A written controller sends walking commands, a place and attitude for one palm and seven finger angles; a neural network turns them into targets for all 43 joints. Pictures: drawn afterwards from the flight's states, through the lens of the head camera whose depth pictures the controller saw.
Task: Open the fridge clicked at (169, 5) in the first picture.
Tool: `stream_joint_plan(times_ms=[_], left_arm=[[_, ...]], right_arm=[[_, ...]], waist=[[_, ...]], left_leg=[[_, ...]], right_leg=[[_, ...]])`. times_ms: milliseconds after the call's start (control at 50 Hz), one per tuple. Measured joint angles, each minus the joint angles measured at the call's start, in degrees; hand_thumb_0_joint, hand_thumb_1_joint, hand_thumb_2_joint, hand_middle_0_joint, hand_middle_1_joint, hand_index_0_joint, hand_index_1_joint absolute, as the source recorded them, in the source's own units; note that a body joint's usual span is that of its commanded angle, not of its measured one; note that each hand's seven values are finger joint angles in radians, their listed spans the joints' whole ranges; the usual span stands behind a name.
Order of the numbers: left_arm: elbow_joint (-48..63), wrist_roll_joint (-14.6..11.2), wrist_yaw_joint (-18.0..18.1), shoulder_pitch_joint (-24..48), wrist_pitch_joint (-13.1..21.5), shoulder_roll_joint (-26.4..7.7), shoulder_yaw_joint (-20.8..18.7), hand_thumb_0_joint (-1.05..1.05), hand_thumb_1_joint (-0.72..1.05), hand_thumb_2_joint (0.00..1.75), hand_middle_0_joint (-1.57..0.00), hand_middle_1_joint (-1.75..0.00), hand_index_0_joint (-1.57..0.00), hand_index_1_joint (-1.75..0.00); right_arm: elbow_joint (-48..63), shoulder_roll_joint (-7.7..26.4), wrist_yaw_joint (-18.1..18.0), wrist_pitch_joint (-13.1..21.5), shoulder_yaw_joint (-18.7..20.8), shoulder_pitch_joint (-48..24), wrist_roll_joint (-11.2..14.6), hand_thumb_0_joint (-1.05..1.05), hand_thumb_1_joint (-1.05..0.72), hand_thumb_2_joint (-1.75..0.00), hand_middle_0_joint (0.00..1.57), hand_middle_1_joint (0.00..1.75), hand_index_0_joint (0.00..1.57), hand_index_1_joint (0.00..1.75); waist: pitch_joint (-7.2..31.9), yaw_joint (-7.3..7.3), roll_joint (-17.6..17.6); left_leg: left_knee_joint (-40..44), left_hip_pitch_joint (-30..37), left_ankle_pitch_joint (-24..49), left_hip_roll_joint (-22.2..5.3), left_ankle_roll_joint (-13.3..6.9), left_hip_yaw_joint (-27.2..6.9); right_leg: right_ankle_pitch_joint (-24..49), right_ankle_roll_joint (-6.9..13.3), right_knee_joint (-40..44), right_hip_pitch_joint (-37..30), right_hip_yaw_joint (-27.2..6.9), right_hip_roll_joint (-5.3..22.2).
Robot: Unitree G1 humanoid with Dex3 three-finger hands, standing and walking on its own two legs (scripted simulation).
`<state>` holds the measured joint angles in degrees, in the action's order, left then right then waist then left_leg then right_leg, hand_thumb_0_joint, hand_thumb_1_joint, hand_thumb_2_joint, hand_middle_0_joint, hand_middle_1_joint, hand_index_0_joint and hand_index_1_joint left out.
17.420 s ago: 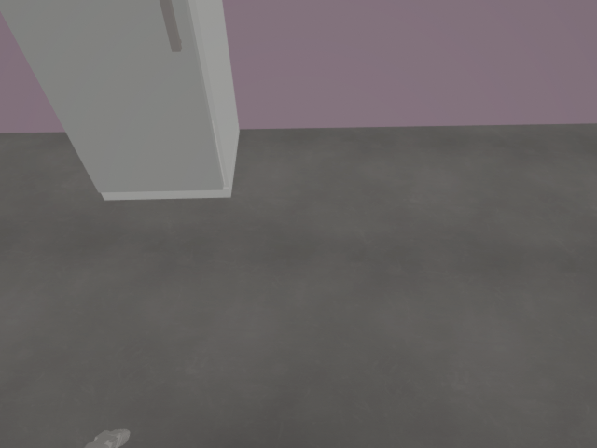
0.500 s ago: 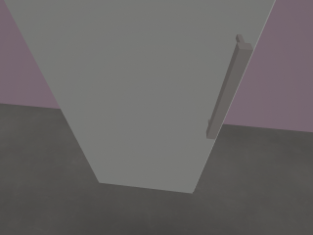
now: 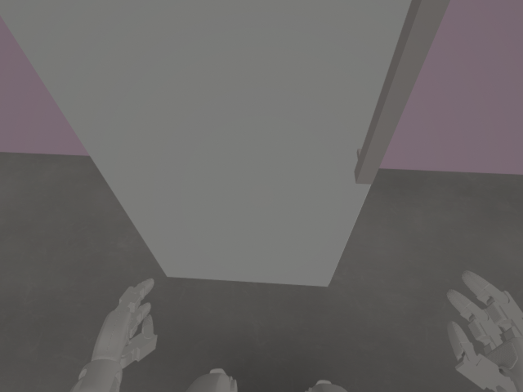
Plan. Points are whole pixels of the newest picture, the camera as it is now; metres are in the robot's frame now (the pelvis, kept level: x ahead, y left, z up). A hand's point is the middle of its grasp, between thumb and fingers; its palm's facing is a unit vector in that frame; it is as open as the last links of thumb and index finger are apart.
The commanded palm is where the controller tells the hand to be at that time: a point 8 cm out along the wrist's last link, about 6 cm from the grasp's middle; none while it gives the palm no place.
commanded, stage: raise the hand to about handle height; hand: right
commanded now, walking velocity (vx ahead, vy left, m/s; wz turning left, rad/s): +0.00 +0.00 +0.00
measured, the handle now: (387, 94) +0.49 -0.16 +0.20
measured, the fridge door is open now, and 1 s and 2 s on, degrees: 0 0 0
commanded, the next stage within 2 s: move the hooked fingers beside the handle in 1.72 s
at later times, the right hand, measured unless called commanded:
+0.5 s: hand out of the picture +0.22 -0.28 +0.12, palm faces +0.15 +0.99 -0.07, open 11.3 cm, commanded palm +0.19 -0.32 +0.12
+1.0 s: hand out of the picture +0.28 -0.30 +0.18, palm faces +0.11 +0.99 -0.08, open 13.8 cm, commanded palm +0.24 -0.34 +0.20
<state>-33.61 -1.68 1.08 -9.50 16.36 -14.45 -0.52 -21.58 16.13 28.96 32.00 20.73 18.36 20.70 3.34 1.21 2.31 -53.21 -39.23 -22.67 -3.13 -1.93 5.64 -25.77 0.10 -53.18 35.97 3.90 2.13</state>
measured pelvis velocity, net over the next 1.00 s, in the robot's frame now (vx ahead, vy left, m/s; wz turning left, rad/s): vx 0.03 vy -0.02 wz -0.02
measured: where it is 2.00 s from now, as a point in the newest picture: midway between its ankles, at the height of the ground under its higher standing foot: outside the picture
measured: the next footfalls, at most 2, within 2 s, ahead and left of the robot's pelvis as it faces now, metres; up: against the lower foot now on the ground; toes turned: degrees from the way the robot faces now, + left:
none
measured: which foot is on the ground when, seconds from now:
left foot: down 0.00-1.00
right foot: down 0.00-1.00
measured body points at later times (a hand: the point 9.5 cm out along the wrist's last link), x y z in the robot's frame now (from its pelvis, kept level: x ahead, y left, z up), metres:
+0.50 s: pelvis +0.01 -0.02 +0.02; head +0.02 -0.02 +0.47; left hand +0.17 +0.22 -0.05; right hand +0.21 -0.34 +0.12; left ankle +0.04 +0.10 -0.69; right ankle +0.01 -0.12 -0.69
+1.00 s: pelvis +0.03 -0.02 +0.04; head +0.02 -0.01 +0.49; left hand +0.22 +0.20 -0.02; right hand +0.27 -0.35 +0.19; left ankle +0.04 +0.10 -0.69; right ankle +0.01 -0.12 -0.69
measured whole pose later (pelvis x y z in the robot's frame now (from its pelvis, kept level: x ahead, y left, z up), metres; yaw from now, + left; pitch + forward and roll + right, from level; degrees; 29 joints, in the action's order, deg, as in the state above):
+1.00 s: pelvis +0.03 -0.02 +0.04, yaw -1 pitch +0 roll +1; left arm -34.7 -3.7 6.4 -13.7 17.1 -15.0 4.4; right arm -3.9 23.6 22.8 -3.7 24.5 1.8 19.1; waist 1.6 3.1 -2.7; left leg -31.1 -15.6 -15.2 -2.5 0.1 7.2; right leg -19.4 1.3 -33.8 14.4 2.8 0.9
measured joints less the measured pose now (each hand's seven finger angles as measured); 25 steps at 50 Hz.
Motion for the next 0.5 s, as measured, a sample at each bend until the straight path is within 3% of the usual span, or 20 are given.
stream_joint_plan(times_ms=[40, 140, 200, 280, 340, 400, 500], left_arm=[[0.55, 0.15, 0.89, -0.37, 0.09, -0.7, -0.12, 0.01, 0.9, 0.9, -0.21, -0.3, -0.21, -0.3], [-1.03, 0.27, 2.59, -1.76, 1.18, -1.17, 0.51, 0.01, 0.9, 0.9, -0.21, -0.3, -0.2, -0.3], [-1.64, -0.2, 3.05, -2.07, 1.42, -0.86, 1.43, 0.02, 0.9, 0.9, -0.21, -0.3, -0.21, -0.3], [-0.84, -0.73, 3.38, -2.78, 0.91, 0.21, 2.68, 0.02, 0.9, 0.9, -0.21, -0.3, -0.21, -0.3], [0.17, -0.76, 3.39, -4.04, 0.71, 0.94, 3.08, 0.02, 0.9, 0.9, -0.21, -0.3, -0.21, -0.3], [0.43, -0.72, 3.24, -5.85, 0.88, 1.23, 3.02, 0.02, 0.9, 0.9, -0.21, -0.3, -0.21, -0.3], [-0.94, -1.03, 3.3, -7.87, 1.41, -0.22, 3.02, 0.02, 0.9, 0.9, -0.21, -0.3, -0.21, -0.3]], right_arm=[[2.88, -0.12, 0.83, -2.19, 1.1, 1.1, 1.25, 0.01, -0.61, -0.78, 0.23, 0.49, 0.23, 0.49], [12.64, -0.36, -2.1, -3.82, 1.72, 1.12, 2.94, 0.02, -0.49, -0.73, 0.24, 0.56, 0.23, 0.56], [14.54, 0.92, -2.33, -7.32, 0.42, -1.76, 1.88, 0.02, -0.42, -0.7, 0.24, 0.61, 0.24, 0.6], [14.7, 3.73, -1.61, -15.6, -1.17, -3.64, 0.09, 0.01, -0.33, -0.66, 0.24, 0.67, 0.24, 0.66], [15.83, 4.8, -3.04, -19.47, -0.41, -2.72, 0.54, 0.01, -0.26, -0.63, 0.25, 0.71, 0.25, 0.71], [18.27, 4.58, -5.89, -19.67, 1.63, -1.26, 1.79, 0.01, -0.19, -0.6, 0.26, 0.76, 0.26, 0.75], [19.01, 3.69, -8.0, -19.13, 2.81, -2.2, 1.76, 0.01, -0.07, -0.55, 0.26, 0.83, 0.26, 0.83]], waist=[[-0.19, 0.87, -0.31], [0.4, 2.15, -1.61], [0.39, 1.66, -2.6], [0.53, 0.01, -3.47], [0.51, -1.12, -3.7], [0.72, -1.3, -3.47], [0.72, -0.15, -4.07]], left_leg=[[-1.43, -0.52, -0.87, 0.18, -0.14, 0.93], [-1.21, 1.2, -1.45, 0.54, -0.14, 3.31], [0.11, 2.53, -0.87, 0.56, -0.02, 4.0], [3.14, 4.24, 0.83, 0.75, 0.35, 3.26], [5.66, 5.88, 2.13, 0.97, 0.62, 2.29], [7.58, 7.41, 2.94, 1.02, 0.83, 1.61], [9.93, 10.04, 3.63, 0.74, 1.28, 1.81]], right_leg=[[-1.09, -0.24, -2.42, 1.32, -1.03, 0.35], [-2.21, -0.26, -4.51, 1.59, -3.5, 0.76], [-1.82, -0.17, -3.94, 0.89, -4.17, 0.67], [-0.4, 0.18, -0.88, -1.16, -3.31, 0.62], [0.7, 0.39, 1.95, -3.36, -2.24, 0.63], [1.46, 0.51, 4.24, -5.3, -1.5, 0.51], [2.11, 0.87, 6.3, -7.59, -1.66, 0.03]])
